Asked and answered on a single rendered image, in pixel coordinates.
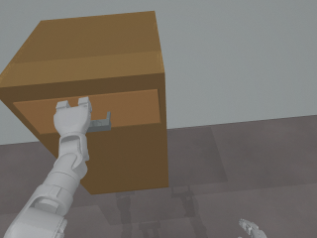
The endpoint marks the left robot upper arm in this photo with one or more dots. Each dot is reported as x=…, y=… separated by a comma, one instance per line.
x=38, y=223

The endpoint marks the robot left hand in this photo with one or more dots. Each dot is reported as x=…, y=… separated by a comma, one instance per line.
x=73, y=119

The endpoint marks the robot right hand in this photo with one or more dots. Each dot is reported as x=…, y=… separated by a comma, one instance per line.
x=251, y=228

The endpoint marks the cabinet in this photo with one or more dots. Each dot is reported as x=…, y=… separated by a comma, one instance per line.
x=95, y=55

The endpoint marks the robot left forearm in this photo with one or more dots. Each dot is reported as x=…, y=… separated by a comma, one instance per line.
x=56, y=193

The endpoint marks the handle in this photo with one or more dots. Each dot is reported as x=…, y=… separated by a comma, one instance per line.
x=100, y=124

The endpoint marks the drawer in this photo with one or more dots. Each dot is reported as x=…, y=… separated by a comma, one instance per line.
x=127, y=108

